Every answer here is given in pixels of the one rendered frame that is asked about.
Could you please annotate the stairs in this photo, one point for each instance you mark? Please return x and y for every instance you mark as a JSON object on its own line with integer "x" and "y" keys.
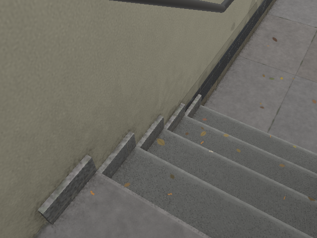
{"x": 227, "y": 179}

